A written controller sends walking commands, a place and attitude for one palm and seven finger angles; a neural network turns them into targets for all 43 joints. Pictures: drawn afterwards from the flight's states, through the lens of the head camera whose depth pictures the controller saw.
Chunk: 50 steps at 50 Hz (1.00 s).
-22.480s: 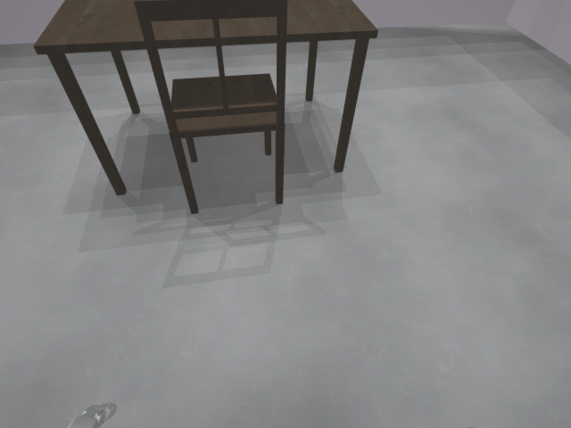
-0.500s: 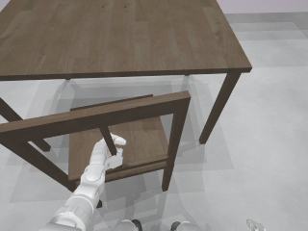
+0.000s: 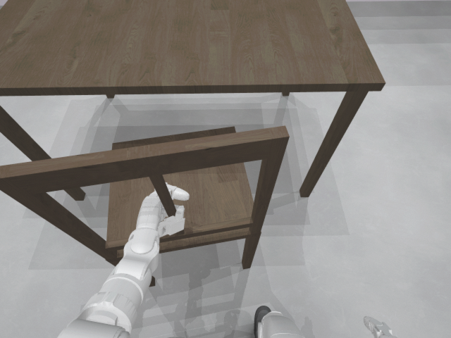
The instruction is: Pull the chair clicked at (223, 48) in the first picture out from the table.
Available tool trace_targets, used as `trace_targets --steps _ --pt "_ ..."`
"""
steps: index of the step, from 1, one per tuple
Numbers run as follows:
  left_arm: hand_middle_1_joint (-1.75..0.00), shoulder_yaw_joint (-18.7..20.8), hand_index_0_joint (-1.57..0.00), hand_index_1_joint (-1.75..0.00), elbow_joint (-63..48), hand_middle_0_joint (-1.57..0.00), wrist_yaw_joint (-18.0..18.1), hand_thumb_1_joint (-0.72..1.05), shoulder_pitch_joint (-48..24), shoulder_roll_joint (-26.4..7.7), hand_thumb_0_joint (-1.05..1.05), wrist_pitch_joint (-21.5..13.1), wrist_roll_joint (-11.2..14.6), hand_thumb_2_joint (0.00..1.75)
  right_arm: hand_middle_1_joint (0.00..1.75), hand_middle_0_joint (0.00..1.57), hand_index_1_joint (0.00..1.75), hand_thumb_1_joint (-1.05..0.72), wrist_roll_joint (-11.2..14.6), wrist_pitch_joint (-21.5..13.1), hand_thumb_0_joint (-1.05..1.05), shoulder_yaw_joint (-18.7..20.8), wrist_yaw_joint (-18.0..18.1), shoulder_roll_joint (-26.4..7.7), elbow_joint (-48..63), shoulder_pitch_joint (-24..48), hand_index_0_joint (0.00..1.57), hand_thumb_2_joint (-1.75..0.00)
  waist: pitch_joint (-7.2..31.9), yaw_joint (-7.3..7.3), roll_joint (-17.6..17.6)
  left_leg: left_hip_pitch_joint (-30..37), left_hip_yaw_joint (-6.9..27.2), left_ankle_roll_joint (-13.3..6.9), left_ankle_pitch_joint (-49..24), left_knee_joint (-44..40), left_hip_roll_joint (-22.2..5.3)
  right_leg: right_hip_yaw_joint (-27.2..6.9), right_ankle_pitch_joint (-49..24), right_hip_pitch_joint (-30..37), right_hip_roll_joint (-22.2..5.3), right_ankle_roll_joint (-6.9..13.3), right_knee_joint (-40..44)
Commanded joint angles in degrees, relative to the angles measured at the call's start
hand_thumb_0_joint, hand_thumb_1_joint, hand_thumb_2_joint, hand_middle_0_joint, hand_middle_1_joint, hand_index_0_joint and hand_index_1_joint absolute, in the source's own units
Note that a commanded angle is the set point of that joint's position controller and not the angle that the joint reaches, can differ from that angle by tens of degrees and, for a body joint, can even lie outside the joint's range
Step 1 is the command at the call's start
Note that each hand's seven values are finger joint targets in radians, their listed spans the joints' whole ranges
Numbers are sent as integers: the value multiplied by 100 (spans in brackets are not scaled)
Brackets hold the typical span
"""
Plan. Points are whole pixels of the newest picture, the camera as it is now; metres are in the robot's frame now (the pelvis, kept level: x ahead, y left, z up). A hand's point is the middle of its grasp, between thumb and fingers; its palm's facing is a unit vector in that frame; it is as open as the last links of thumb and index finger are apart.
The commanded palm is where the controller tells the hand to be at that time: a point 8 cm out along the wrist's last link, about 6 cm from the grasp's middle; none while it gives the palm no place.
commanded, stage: step backward, pulling the chair out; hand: left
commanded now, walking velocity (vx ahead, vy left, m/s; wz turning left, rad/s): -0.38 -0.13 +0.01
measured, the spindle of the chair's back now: (170, 208) +0.37 +0.12 -0.07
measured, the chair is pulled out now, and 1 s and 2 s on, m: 0.19 0.31 0.59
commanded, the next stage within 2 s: none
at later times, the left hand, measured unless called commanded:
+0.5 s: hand (169, 239) +0.30 +0.11 -0.07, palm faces -0.12 -0.98 -0.17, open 5.1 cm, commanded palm +0.29 +0.17 -0.06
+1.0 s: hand (158, 282) +0.22 +0.12 -0.06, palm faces -0.05 -0.98 -0.19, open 5.1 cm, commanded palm +0.21 +0.18 -0.06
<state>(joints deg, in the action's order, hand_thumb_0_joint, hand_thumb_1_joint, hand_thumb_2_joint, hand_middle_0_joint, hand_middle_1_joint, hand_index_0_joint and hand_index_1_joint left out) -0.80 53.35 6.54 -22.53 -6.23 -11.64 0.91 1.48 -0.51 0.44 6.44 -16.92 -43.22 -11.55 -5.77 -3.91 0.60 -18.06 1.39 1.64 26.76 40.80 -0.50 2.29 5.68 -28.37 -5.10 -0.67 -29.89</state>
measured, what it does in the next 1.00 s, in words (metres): walks backwards: left foot, then right foot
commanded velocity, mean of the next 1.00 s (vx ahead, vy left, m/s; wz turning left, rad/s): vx -0.38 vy -0.06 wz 0.03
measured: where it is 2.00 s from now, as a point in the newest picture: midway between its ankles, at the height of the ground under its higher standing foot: outside the picture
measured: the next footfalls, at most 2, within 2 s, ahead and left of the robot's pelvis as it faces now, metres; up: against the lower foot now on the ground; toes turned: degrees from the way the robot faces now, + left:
left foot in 0.04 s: -0.03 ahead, +0.16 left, +0.00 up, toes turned +0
right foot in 0.54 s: +0.03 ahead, -0.12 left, +0.00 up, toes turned -4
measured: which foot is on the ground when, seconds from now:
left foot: up 0.00-0.02, down 0.04-0.98, up 1.00-1.00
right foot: down 0.00-0.42, up 0.44-0.52, down 0.54-0.78, up 0.80-0.88, down 0.90-1.00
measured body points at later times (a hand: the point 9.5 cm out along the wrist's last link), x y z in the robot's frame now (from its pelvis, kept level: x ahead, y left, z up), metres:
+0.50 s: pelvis -0.04 +0.02 +0.00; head +0.04 +0.02 +0.44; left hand +0.30 +0.16 -0.05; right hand +0.04 -0.23 -0.13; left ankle -0.07 +0.16 -0.73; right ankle +0.04 -0.12 -0.72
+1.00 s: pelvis -0.12 +0.01 +0.00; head -0.01 -0.01 +0.44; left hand +0.22 +0.18 -0.05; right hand +0.00 -0.23 -0.13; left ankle -0.05 +0.16 -0.72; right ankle -0.10 -0.11 -0.73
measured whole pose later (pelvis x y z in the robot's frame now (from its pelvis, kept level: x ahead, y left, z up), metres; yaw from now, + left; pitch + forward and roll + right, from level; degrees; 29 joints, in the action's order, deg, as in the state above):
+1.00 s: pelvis -0.12 +0.01 +0.00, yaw -2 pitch +2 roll -2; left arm -0.1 44.1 5.1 -19.0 -9.2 -12.6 1.5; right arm 0.8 2.1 0.0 4.6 -11.3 -38.8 -7.4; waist -12.8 -1.5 -2.9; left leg -24.4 0.0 2.6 12.6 35.8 -6.6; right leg 3.4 12.7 -17.6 1.6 0.9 -28.9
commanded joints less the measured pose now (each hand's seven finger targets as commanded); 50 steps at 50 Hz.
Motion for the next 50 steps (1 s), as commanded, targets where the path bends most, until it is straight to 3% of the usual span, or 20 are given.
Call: trace_targets --steps 1,4,6,8,11,13,15,19,22,24,27,30,31,34,37,39,41,45,48,50 --pt "-145 -40 -50 -145 -1074 -50 -16 90 -1253 -873 0 -191 -13 90 30 20 30 -90 -5 -113 0 242 122 -562 606 -215 20 -90 2189 185 211 432 339 -196 -2285 -2234 -781 -520 -1692 2164 -543 206 -285" --pt "-145 -323 -50 -145 -1721 -50 -166 90 -1591 -492 0 -268 -107 90 30 20 30 -90 -15 53 0 335 35 -409 908 -287 20 -90 2464 53 -551 1379 233 -310 -5718 -1122 -1300 -49 -2055 1662 -2 56 -818" --pt "-145 -350 -50 -145 -2155 -50 -224 90 -1749 -509 0 -319 -164 90 30 20 30 -90 -124 90 0 326 -64 -350 989 -100 20 -90 2559 73 -1335 1224 285 -227 -5875 -1060 -1348 -51 -1225 1732 -23 133 -956" --pt "-145 -245 -50 -145 -1942 -50 -185 90 -1229 -482 0 -295 -198 90 30 20 30 -90 -107 116 0 376 -138 -404 1035 -179 20 -90 2250 132 -1315 992 210 -240 -5765 -904 -1442 36 -740 1761 131 250 -863" --pt "-145 -162 -50 -145 -1920 -50 -157 90 -1440 -638 0 -323 -200 90 30 20 30 -90 -71 105 0 376 -132 -370 981 -266 20 -90 2099 62 -492 434 92 -65 -4746 -370 -1228 -181 -2463 2276 -121 434 -506" --pt "-145 -19 -50 -145 -1635 -50 -124 90 -1434 -835 0 -320 -164 90 30 20 30 -90 -45 141 0 374 -88 -329 835 -400 20 -90 2246 18 521 -25 -152 173 -1910 233 -617 -890 -3418 2378 -910 740 -68" --pt "-145 111 -50 -145 -1329 -50 -132 90 -1332 -1024 0 -247 -235 90 30 20 30 -90 -64 130 0 288 -14 -264 711 -300 20 -90 2184 103 1254 -221 -79 115 426 295 -220 -1062 -2702 2130 -1315 820 568" --pt "-145 44 -50 -145 -1447 -50 -116 90 -1138 -926 0 -228 -209 90 30 20 30 -90 -61 120 0 163 46 -250 709 -221 20 -90 2232 137 747 201 -233 -126 -212 -1425 -302 -484 81 1804 -764 219 677" --pt "-145 4 -50 -145 -1959 -50 -82 90 -947 -780 0 -288 -198 90 30 20 30 -90 -185 188 0 200 64 -430 1040 247 20 -90 1605 286 -2096 -894 813 -704 -2084 -2303 -1498 175 639 1821 259 -26 -1627" --pt "-145 -51 -50 -145 -2010 -50 -89 90 -1223 -662 0 -278 -187 90 30 20 30 -90 -185 163 0 215 -24 -282 961 198 20 -90 1588 265 -1438 -272 819 -840 -4130 -1705 -1789 -8 1185 1544 299 98 -1702" --pt "-145 -47 -50 -145 -1780 -50 -48 90 -1734 -649 0 -420 -236 90 30 20 30 -90 -107 39 0 407 -95 -303 729 -386 20 -90 2232 44 100 1024 300 -221 -5305 -31 -1256 -345 -2296 2029 -108 371 185" --pt "-145 74 -50 -145 -1078 -50 -51 90 -1844 -976 0 -524 -286 90 30 20 30 -90 -96 -31 0 330 -9 -273 563 -321 20 -90 2432 107 818 -502 99 158 -109 658 -305 -1239 -5526 3181 -1411 1011 228" --pt "-145 176 -50 -145 -942 -50 -56 90 -1637 -1137 0 -425 -231 90 30 20 30 -90 -75 0 0 345 38 -367 539 -277 20 -90 2399 169 787 -565 190 114 94 473 -311 -1210 -5560 3214 -1510 1027 155" --pt "-145 138 -50 -145 -1222 -50 -55 90 -1375 -1070 0 -380 -187 90 30 20 30 -90 -59 107 0 214 102 -318 687 27 20 -90 2479 171 408 -142 141 63 -990 -820 -467 -753 -4185 2985 -1182 624 -115" --pt "-145 -43 -50 -145 -1776 -50 -76 90 -945 -780 0 -344 -20 90 30 20 30 -90 -89 239 0 302 60 -531 997 57 20 -90 2552 206 -726 773 955 -541 -5253 -1481 -1503 -166 -1746 2122 -49 19 -702" --pt "-145 -111 -50 -145 -2153 -50 -181 90 -810 -637 0 -411 -54 90 30 20 30 -90 -121 271 0 281 -141 -390 1150 117 20 -90 2258 249 -1310 414 925 -779 -4679 -1738 -1773 -88 896 1945 254 75 -921" --pt "-145 -11 -50 -145 -2414 -50 -159 90 -752 -784 0 -371 -91 90 30 20 30 -90 -172 234 0 260 -148 -337 1185 299 20 -90 1905 289 -1597 29 983 -890 -4168 -1828 -1917 -56 1764 1766 300 121 -1139" --pt "-145 -58 -50 -145 -2353 -50 -111 90 -960 -782 0 -463 -152 90 30 20 30 -90 -102 78 0 333 -214 -317 965 -133 20 -90 2405 120 -906 1398 565 -555 -5277 -655 -1534 -274 -712 1879 105 154 402" --pt "-145 283 -50 -145 -2104 -50 -15 90 -1387 -1406 0 -532 -173 90 30 20 30 -90 -44 105 0 389 -47 -321 889 -152 20 -90 2668 -19 681 359 -302 53 -2259 -19 -612 -1047 -4266 2874 -931 470 387" --pt "-145 397 -50 -145 -1824 -50 -32 90 -1289 -1466 0 -459 -206 90 30 20 30 -90 -37 90 0 297 20 -278 978 322 20 -90 2528 231 839 -367 74 24 -114 807 -247 -1193 -4617 2806 -1449 544 468"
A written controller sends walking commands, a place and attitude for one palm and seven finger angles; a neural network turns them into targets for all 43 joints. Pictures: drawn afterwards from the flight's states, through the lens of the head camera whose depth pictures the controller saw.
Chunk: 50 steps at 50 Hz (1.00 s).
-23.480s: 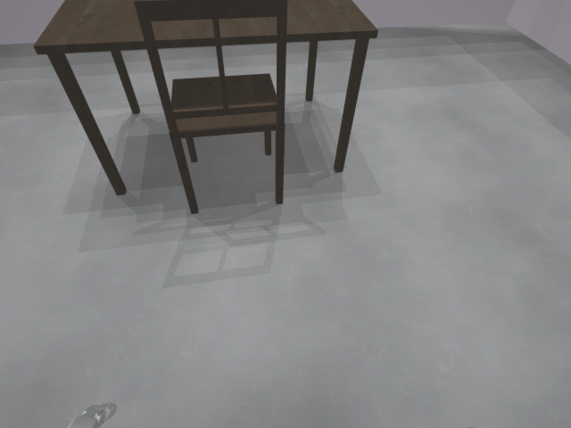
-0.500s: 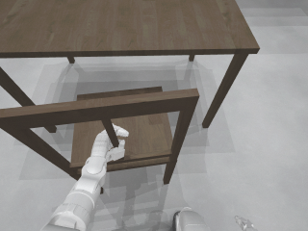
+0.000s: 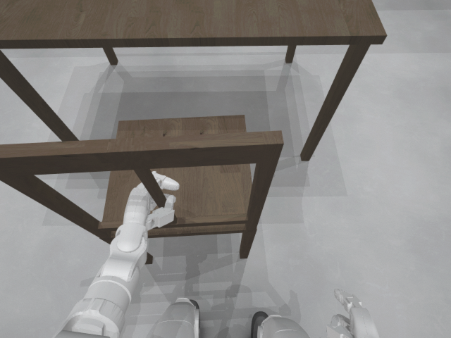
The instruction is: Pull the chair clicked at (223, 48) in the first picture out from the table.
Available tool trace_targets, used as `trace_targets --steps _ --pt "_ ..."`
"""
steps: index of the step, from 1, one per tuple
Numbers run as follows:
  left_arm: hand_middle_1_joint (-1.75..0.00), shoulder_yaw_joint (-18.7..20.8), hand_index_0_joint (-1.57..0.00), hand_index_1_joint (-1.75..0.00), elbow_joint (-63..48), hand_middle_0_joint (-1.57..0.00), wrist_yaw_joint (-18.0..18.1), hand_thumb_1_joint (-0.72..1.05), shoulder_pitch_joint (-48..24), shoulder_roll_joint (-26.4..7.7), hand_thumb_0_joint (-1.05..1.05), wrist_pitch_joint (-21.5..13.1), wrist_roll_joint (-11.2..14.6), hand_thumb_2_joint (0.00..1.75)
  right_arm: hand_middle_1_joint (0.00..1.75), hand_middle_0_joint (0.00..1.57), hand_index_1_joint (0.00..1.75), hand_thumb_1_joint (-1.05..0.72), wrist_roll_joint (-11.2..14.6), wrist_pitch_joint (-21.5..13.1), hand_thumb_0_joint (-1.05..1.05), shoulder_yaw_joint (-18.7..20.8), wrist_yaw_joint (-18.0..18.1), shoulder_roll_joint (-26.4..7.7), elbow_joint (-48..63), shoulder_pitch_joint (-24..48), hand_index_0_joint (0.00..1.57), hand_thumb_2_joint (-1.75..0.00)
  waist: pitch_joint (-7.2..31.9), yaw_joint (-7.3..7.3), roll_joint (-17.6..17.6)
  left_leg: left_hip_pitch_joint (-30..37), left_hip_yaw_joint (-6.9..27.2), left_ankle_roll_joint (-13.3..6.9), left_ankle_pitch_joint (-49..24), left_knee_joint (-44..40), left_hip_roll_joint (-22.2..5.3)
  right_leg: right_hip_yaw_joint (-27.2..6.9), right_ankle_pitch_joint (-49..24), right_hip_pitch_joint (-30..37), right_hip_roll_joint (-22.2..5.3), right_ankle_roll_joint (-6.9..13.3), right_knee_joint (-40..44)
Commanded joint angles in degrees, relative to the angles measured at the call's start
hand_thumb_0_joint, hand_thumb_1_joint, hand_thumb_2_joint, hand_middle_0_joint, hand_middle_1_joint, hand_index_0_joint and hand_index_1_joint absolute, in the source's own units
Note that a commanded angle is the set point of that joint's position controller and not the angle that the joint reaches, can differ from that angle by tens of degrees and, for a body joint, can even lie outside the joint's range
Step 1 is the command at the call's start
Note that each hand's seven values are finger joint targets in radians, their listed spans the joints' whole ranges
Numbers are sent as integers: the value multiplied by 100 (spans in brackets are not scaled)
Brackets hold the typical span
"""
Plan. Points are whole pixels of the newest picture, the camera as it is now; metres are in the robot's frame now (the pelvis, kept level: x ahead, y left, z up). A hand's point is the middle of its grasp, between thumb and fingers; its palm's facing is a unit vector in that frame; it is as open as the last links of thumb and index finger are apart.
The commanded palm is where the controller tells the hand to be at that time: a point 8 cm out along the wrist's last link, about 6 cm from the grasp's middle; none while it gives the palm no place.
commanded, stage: step backward, pulling the chair out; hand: left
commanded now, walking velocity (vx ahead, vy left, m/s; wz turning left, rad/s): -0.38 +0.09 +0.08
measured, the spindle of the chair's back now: (160, 199) +0.36 +0.15 -0.07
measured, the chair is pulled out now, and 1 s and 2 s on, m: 0.31 0.59 0.74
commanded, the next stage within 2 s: stop walking, hand still on the chair in 1.08 s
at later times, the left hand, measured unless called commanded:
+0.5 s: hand (154, 278) +0.21 +0.14 -0.06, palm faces +0.01 -0.98 -0.20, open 5.1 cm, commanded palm +0.19 +0.19 -0.06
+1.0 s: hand out of the picture +0.05 +0.13 -0.06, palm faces +0.05 -0.98 -0.20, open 5.1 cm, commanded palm +0.04 +0.18 -0.06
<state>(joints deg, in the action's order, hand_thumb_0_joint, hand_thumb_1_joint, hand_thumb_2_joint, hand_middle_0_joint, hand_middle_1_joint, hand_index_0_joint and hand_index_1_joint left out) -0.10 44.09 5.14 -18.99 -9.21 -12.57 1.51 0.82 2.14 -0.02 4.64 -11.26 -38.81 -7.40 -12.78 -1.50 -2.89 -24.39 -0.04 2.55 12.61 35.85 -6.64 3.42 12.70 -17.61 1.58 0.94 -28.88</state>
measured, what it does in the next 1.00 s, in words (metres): walks backwards: left foot, then right foot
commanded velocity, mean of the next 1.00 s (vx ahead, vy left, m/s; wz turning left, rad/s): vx -0.37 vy -0.03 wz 0.06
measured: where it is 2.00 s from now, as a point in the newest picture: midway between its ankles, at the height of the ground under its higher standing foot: outside the picture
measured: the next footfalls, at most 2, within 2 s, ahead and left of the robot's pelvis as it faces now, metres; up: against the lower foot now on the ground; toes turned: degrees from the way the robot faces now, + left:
left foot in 0.18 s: -0.01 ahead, +0.16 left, +0.00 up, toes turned +3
right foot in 0.42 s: -0.08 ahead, -0.13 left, +0.00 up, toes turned -2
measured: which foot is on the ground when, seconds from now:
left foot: up 0.00-0.16, down 0.18-0.50, up 0.52-0.64, down 0.66-0.92, up 0.94-1.00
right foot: down 0.00-0.24, up 0.26-0.40, down 0.42-0.72, up 0.74-0.84, down 0.86-1.00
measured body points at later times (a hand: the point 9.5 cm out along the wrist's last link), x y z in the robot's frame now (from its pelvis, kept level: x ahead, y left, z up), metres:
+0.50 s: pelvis -0.13 +0.00 +0.00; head -0.03 -0.01 +0.44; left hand +0.20 +0.19 -0.05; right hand -0.01 -0.23 -0.14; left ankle -0.06 +0.15 -0.73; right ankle -0.12 -0.13 -0.73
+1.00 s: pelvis -0.28 -0.02 +0.00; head -0.20 -0.03 +0.44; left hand +0.05 +0.18 -0.05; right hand -0.16 -0.27 -0.14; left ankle -0.22 +0.13 -0.70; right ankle -0.21 -0.14 -0.73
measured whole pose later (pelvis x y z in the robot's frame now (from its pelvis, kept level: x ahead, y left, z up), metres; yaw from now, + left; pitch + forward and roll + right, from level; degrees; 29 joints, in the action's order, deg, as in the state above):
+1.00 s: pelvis -0.28 -0.02 +0.00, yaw +0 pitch -1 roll -1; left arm 2.5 49.6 4.7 -20.0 -10.4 -12.2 2.0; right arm 1.4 0.7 0.3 5.2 -12.5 -41.9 -9.2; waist -10.8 -1.5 -2.2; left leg -27.9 4.3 2.0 22.5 48.1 -2.8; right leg 3.0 10.6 -20.1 -0.1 0.7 -31.1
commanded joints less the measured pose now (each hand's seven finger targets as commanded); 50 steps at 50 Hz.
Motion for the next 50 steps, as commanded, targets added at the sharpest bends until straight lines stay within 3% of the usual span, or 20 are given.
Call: trace_targets --steps 1,5,8,11,12,14,19,22,24,25,29,32,34,37,38,41,44,46,48,50 --pt "-145 346 -50 -145 -831 -50 104 90 -1607 -1223 0 -315 -245 90 30 20 30 -90 6 -178 0 302 211 -852 504 -1 20 -90 3089 40 909 195 375 -77 1369 1408 352 -1316 -4776 1500 -2226 521 383" --pt "-145 253 -50 -145 -463 -50 132 90 -1342 -967 0 -127 -220 90 30 20 30 -90 5 -145 0 144 260 -800 385 -81 20 -90 3026 32 1025 398 343 -46 850 131 324 -873 -4227 1721 -1902 404 115" --pt "-145 36 -50 -145 -598 -50 104 90 -1403 -816 0 -47 -101 90 30 20 30 -90 22 -70 0 223 320 -1003 440 -270 20 -90 2979 -30 929 1050 431 -225 -1181 -1084 -87 -573 -3200 1374 -1441 79 -113" --pt "-145 -111 -50 -145 -971 -50 37 90 -1552 -604 0 -102 -93 90 30 20 30 -90 -14 34 0 299 267 -1026 658 -215 20 -90 2823 -57 -258 1205 816 -639 -2950 -1152 -841 -290 -1824 946 -669 -184 -702" --pt "-145 -271 -50 -145 -1190 -50 -4 90 -1651 -391 0 -130 -104 90 30 20 30 -90 -74 52 0 246 212 -927 717 -153 20 -90 2921 -40 -1056 1081 1008 -745 -3219 -1303 -989 -234 -711 893 -618 -148 -1175" --pt "-145 -155 -50 -145 -1224 -50 18 90 -1611 -468 0 -139 -169 90 30 20 30 -90 -136 16 0 262 109 -903 686 -92 20 -90 2659 34 -1557 774 1128 -1020 -3027 -1434 -1296 -239 1276 545 -424 -72 -1681" --pt "-145 -104 -50 -145 -936 -50 25 90 -1601 -486 0 -317 -166 90 30 20 30 -90 -62 -254 0 407 -2 -988 370 -519 20 -90 2811 -38 -879 2248 1133 -830 -4099 -397 -1133 -345 131 301 -385 -34 295" --pt "-145 11 -50 -145 -653 -50 6 90 -1671 -806 0 -460 -306 90 30 20 30 -90 -33 -279 0 363 11 -903 254 -543 20 -90 2969 -135 -247 1811 469 -428 -3172 25 -589 -547 -2709 1053 -835 18 762" --pt "-145 439 -50 -145 -566 -50 79 90 -1788 -1354 0 -502 -267 90 30 20 30 -90 29 -232 0 475 157 -973 281 -506 20 -90 3291 -191 1210 939 -23 -45 -788 541 68 -963 -4654 1752 -1534 316 290" --pt "-145 445 -50 -145 -533 -50 51 90 -1709 -1338 0 -496 -269 90 30 20 30 -90 42 -236 0 423 193 -936 369 -253 20 -90 3263 -79 1370 511 136 -48 593 950 283 -1096 -5008 1777 -1855 429 299" --pt "-145 447 -50 -145 -372 -50 57 90 -1333 -1211 0 -352 -216 90 30 20 30 -90 0 -281 0 210 220 -853 349 -62 20 -90 2882 65 898 332 474 -77 941 451 256 -932 -3655 1433 -1953 514 166" --pt "-145 378 -50 -145 -491 -50 81 90 -1217 -1150 0 -264 -107 90 30 20 30 -90 -4 -267 0 244 281 -1042 369 -222 20 -90 2780 23 826 875 654 -288 -1206 -979 -149 -550 -2549 1171 -1290 83 -180" --pt "-145 101 -50 -145 -637 -50 33 90 -1306 -739 0 -267 -68 90 30 20 30 -90 -7 -198 0 339 216 -1143 489 -321 20 -90 2702 14 60 1030 1138 -676 -2764 -1090 -830 -401 -1401 890 -596 -143 -589" --pt "-145 -59 -50 -145 -1074 -50 -39 90 -1637 -620 0 -269 -142 90 30 20 30 -90 -113 -187 0 260 107 -941 522 -199 20 -90 2644 6 -1449 852 1403 -1032 -2917 -1385 -1261 -297 1179 497 -399 -121 -1405" --pt "-145 0 -50 -145 -1117 -50 -2 90 -1586 -656 0 -261 -158 90 30 20 30 -90 -120 -205 0 286 71 -952 522 -203 20 -90 2536 43 -1591 671 1413 -1133 -2701 -1358 -1344 -343 1499 437 -361 -73 -1578" --pt "-145 118 -50 -145 -829 -50 3 90 -1240 -733 0 -248 -80 90 30 20 30 -90 -45 -295 0 395 10 -1070 375 -558 20 -90 2698 27 -1067 1343 1292 -1002 -3284 -620 -1197 -403 636 577 -342 -40 -465" --pt "-145 76 -50 -145 -784 -50 -51 90 -1511 -831 0 -384 -168 90 30 20 30 -90 -10 -398 0 414 19 -1027 321 -542 20 -90 2824 -19 -538 1354 859 -606 -2266 -161 -609 -465 -1107 992 -543 -56 730" --pt "-145 413 -50 -145 -597 -50 25 90 -1498 -1409 0 -362 -186 90 30 20 30 -90 106 -360 0 461 131 -990 363 -536 20 -90 2974 -107 1396 624 0 -79 519 855 279 -1414 -1999 958 -1773 470 872" --pt "-145 431 -50 -145 -326 -50 66 90 -1567 -1330 0 -240 -182 90 30 20 30 -90 70 -380 0 393 174 -995 376 -5 20 -90 2622 145 1302 229 536 -76 1654 2438 572 -1661 -1171 307 -2395 832 1135" --pt "-145 476 -50 -145 -255 -50 82 90 -1516 -1247 0 -189 -180 90 30 20 30 -90 2 -419 0 186 149 -825 267 -23 20 -90 2659 139 788 168 566 -39 1435 2326 528 -1298 -967 483 -2176 741 903"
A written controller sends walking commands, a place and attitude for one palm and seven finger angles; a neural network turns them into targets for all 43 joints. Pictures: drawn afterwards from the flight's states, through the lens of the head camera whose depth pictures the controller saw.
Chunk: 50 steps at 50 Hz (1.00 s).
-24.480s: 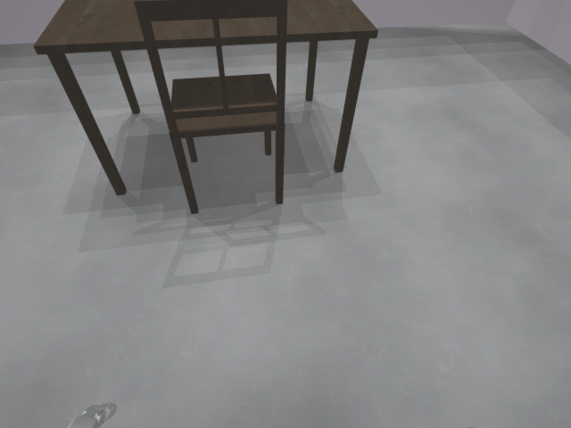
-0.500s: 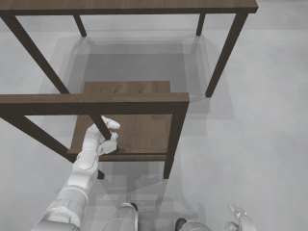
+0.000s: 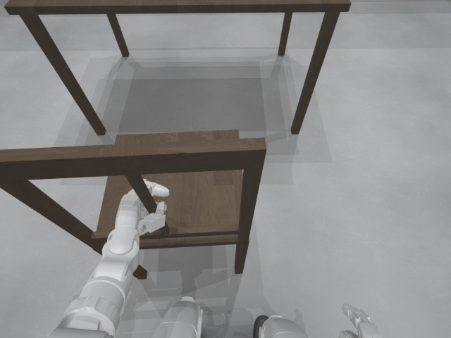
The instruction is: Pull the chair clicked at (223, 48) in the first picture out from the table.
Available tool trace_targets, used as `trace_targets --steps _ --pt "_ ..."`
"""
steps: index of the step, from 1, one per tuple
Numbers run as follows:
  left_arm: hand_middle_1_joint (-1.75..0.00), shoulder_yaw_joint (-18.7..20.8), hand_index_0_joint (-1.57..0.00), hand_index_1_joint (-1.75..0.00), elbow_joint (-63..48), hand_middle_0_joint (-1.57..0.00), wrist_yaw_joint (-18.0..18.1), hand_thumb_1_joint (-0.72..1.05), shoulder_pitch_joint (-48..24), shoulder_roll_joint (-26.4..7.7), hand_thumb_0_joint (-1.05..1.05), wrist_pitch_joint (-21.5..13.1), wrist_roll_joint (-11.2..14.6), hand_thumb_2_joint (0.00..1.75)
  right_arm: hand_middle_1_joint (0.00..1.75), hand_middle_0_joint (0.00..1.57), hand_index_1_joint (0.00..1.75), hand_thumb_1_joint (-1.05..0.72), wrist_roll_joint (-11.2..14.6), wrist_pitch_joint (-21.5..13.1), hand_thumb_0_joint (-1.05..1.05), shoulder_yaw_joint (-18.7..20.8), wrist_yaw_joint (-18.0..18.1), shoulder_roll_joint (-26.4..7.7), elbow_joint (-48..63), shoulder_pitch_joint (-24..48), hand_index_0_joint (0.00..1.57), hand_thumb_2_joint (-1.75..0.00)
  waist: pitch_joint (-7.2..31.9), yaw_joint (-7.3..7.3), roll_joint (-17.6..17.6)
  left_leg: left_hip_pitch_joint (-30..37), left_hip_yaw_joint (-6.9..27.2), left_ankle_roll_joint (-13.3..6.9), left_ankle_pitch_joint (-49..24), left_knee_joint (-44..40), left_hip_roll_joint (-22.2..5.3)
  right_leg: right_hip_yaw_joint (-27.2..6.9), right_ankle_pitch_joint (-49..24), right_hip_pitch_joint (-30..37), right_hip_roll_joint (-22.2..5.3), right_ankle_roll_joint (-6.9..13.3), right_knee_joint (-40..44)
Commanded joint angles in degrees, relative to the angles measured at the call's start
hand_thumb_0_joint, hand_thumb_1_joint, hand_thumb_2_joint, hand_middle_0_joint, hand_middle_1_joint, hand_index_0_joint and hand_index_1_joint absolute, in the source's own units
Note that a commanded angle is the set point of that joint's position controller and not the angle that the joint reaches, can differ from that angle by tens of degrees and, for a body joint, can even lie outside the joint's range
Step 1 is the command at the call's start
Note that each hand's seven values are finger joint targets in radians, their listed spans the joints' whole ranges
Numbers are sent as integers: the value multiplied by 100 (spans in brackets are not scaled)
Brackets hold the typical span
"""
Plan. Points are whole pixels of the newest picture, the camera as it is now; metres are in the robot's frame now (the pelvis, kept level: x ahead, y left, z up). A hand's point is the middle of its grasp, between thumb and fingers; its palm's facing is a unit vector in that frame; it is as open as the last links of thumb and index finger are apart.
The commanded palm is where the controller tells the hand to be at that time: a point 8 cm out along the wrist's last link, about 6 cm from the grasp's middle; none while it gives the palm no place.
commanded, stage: step backward, pulling the chair out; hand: left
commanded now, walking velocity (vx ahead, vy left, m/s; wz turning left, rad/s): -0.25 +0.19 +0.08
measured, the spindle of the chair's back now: (151, 207) +0.36 +0.17 -0.07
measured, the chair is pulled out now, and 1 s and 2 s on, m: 0.59 0.74 0.74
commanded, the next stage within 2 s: stop walking, hand still on the chair in 0.08 s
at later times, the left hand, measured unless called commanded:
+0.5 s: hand (142, 285) +0.20 +0.16 -0.05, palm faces +0.04 -0.98 -0.18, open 5.1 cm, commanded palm +0.18 +0.21 -0.04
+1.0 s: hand (143, 294) +0.19 +0.16 -0.05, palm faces -0.01 -0.98 -0.18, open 5.1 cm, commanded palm +0.17 +0.21 -0.04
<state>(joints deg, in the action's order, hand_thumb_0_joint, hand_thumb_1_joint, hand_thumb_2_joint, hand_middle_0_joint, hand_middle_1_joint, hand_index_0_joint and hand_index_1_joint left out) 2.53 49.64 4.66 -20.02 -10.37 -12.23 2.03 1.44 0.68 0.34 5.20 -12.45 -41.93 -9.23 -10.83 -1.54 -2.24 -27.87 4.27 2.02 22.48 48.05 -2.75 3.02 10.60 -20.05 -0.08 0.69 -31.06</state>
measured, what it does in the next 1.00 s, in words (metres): steps on the spot: left foot, then right foot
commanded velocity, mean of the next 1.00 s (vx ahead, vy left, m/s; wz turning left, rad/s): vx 0.04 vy -0.01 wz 0.01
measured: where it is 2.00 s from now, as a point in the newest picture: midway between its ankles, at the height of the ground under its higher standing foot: outside the picture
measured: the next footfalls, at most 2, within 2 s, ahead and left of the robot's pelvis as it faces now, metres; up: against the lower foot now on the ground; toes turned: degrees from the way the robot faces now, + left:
left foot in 0.16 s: -0.04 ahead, +0.15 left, +0.00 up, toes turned +3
right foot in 0.38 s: -0.03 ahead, -0.12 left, +0.00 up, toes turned +0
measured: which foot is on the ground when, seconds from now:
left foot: up 0.00-0.14, down 0.16-1.00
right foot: down 0.00-0.18, up 0.20-0.36, down 0.38-1.00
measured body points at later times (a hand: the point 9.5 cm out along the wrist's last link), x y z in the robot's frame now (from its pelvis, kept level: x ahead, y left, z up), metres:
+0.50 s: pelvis -0.09 +0.01 +0.01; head -0.05 +0.00 +0.46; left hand +0.20 +0.21 -0.04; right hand +0.00 -0.22 -0.12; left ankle -0.08 +0.14 -0.73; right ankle -0.07 -0.12 -0.73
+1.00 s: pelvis -0.08 +0.02 +0.01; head -0.06 +0.02 +0.46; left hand +0.18 +0.21 -0.04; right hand +0.05 -0.22 -0.10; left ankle -0.08 +0.14 -0.73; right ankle -0.07 -0.12 -0.73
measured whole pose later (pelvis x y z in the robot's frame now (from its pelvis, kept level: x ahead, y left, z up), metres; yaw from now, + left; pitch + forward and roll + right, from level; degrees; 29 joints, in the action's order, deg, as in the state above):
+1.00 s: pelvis -0.08 +0.02 +0.01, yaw +0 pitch -1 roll +0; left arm -2.9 43.7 4.5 -6.4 -7.7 -7.3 1.1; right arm 1.7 0.5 -0.6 6.5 -12.2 -40.0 -11.5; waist -2.9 -0.6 -1.0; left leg -10.2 -3.5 0.2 14.2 25.9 -1.5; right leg -0.9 12.8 -11.8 -2.1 -1.9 -26.1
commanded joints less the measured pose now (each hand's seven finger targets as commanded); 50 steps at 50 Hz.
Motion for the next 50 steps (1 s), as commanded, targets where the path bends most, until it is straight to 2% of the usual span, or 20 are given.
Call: trace_targets --steps 1,5,7,8,9,10,11,12,14,17,19,21,22,24,26,30,35,40,44,50 --pt "-145 273 -50 -145 -766 -50 158 90 -1402 -1267 0 -162 -209 90 30 20 30 -90 -35 -238 0 127 84 -804 527 146 20 -90 2449 141 601 676 88 -9 454 541 88 -1124 -989 825 -1959 708 952" --pt "-145 89 -50 -145 -370 -50 115 90 -1412 -907 0 -63 -133 90 30 20 30 -90 13 -303 0 124 162 -816 464 -281 20 -90 2449 153 1496 1170 -350 -46 280 -1209 177 -1152 -322 921 -1758 477 1020" --pt "-145 -48 -50 -145 -228 -50 92 90 -1464 -831 0 -10 -106 90 30 20 30 -90 21 -311 0 134 217 -887 373 -540 20 -90 2257 51 1087 1791 -498 -146 -593 -2643 -25 -962 409 530 -1493 243 776" --pt "-145 -135 -50 -145 -261 -50 49 90 -1610 -740 0 -46 -91 90 30 20 30 -90 -13 -329 0 146 246 -951 410 -511 20 -90 2131 94 581 1781 -268 -286 -947 -3144 -349 -700 349 507 -1057 13 262" --pt "-145 -218 -50 -145 -335 -50 22 90 -1743 -566 0 -70 -66 90 30 20 30 -90 -10 -319 0 193 248 -1093 510 -447 20 -90 2028 165 -279 1628 393 -570 -1660 -3292 -1016 -313 354 315 -558 -183 -419" --pt "-145 -218 -50 -145 -1640 -50 28 90 -1992 -575 0 -174 -50 90 30 20 30 -90 -34 -269 0 216 173 -960 805 -265 20 -90 2191 192 -1177 1596 898 -966 -2388 -3039 -1582 -115 834 319 -332 -222 -1244" --pt "-145 -251 -50 -145 -1988 -50 37 90 -2248 -605 0 -177 -61 90 30 20 30 -90 -168 -264 0 119 152 -750 763 -27 20 -90 2265 39 -2083 1595 1227 -1250 -2906 -3091 -1712 -252 1611 86 -293 -215 -2087" --pt "-145 -138 -50 -145 -1789 -50 73 90 -2026 -622 0 -97 -120 90 30 20 30 -90 -143 -263 0 140 123 -707 708 -106 20 -90 2122 83 -1727 1640 1057 -1349 -3288 -2937 -1659 -374 1651 60 -175 -171 -2459" --pt "-145 -200 -50 -145 -1533 -50 43 90 -1465 -382 0 114 -64 90 30 20 30 -90 1 -224 0 285 -39 -856 744 -368 20 -90 2014 142 -594 2221 594 -1020 -3685 -2277 -1388 -355 1418 239 -238 -81 -1012" --pt "-145 -356 -50 -145 -1552 -50 -31 90 -1295 -409 0 189 -91 90 30 20 30 -90 59 -311 0 245 -42 -948 759 -556 20 -90 2219 23 -190 2356 308 -531 -2624 -1934 -844 -212 49 1182 -223 -101 1200" --pt "-145 -385 -50 -145 -1685 -50 -36 90 -1296 -450 0 109 -168 90 30 20 30 -90 46 -381 0 174 -21 -820 790 -375 20 -90 2275 -89 -388 2036 -7 -419 -1758 -2106 -545 -609 -408 1441 -524 41 1119" --pt "-145 -251 -50 -145 -1568 -50 19 90 -973 -674 0 163 -200 90 30 20 30 -90 59 -416 0 198 9 -873 691 -348 20 -90 2132 -89 -649 1820 8 -338 -1276 -2494 -479 -420 -138 1322 -457 22 843" --pt "-145 52 -50 -145 -1378 -50 80 90 -755 -883 0 218 -148 90 30 20 30 -90 78 -362 0 227 15 -889 667 -393 20 -90 2213 -3 -100 1894 -30 -335 -1283 -2499 -526 -489 9 1330 -377 13 761" --pt "-145 -50 -50 -145 -1530 -50 77 90 -822 -780 0 201 -110 90 30 20 30 -90 58 -326 0 189 37 -785 719 -258 20 -90 2164 12 405 1974 -182 -355 -848 -2445 -421 -648 465 1141 -490 2 970" --pt "-145 -53 -50 -145 -1496 -50 93 90 -679 -816 0 217 -103 90 30 20 30 -90 51 -335 0 178 84 -757 689 -235 20 -90 1965 -2 110 1962 -310 -382 -399 -2530 -327 -757 1015 909 -553 8 1151" --pt "-145 -3 -50 -145 -1277 -50 129 90 -415 -788 0 228 -102 90 30 20 30 -90 32 -286 0 139 111 -645 726 -169 20 -90 1647 45 627 1767 -396 -379 -253 -2356 -194 -1063 1539 734 -761 79 1507" --pt "-145 -102 -50 -145 -1158 -50 101 90 -172 -609 0 193 -99 90 30 20 30 -90 23 -260 0 144 142 -625 714 -65 20 -90 1554 51 531 1905 -371 -340 -1003 -2300 -220 -1094 393 780 -871 100 1440" --pt "-145 -193 -50 -145 -1288 -50 83 90 -20 -507 0 146 -113 90 30 20 30 -90 35 -248 0 170 172 -687 756 -46 20 -90 1818 71 363 2181 -240 -334 -2094 -2422 -414 -728 -975 981 -669 52 861" --pt "-145 -245 -50 -145 -1427 -50 85 90 114 -492 0 154 -118 90 30 20 30 -90 21 -238 0 167 171 -724 809 -52 20 -90 1966 96 208 2328 -150 -353 -2585 -2493 -532 -596 -1193 1009 -574 13 675" --pt "-145 -324 -50 -145 -1620 -50 93 90 156 -437 0 193 -137 90 30 20 30 -90 2 -210 0 139 152 -704 880 -15 20 -90 1988 98 134 2315 -182 -347 -2339 -2549 -519 -618 -976 969 -568 7 731"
